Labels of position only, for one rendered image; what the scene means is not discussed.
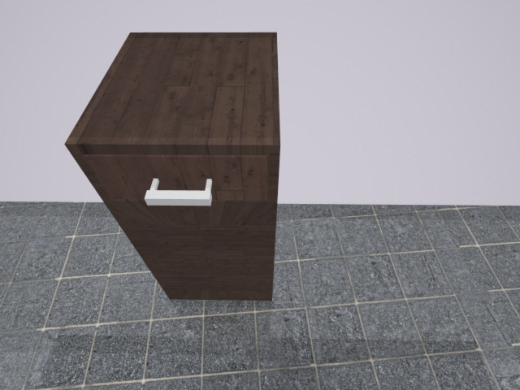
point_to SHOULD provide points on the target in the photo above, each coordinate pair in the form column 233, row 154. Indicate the drawer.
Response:
column 234, row 177

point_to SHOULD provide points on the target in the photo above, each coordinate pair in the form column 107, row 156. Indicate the handle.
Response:
column 154, row 197

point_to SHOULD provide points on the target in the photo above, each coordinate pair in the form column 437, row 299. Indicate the cabinet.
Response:
column 192, row 93

